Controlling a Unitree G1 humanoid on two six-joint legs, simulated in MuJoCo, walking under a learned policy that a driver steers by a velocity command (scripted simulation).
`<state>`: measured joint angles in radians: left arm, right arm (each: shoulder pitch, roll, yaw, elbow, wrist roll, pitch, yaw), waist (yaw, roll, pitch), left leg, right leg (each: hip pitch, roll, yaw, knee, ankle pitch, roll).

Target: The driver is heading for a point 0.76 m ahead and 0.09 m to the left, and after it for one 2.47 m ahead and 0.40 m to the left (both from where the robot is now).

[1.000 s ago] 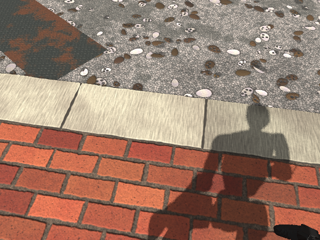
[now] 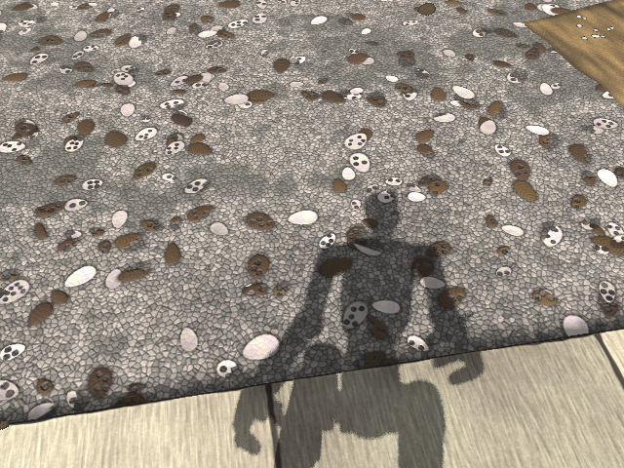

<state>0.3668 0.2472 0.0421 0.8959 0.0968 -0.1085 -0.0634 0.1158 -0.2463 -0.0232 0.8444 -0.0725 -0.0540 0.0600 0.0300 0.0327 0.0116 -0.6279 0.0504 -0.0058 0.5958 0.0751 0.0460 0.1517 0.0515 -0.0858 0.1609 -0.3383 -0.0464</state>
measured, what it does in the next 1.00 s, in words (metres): walks ahead: left foot, then right foot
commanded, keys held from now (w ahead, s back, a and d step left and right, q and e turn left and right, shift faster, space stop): w+q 0.22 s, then w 0.60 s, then no key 0.18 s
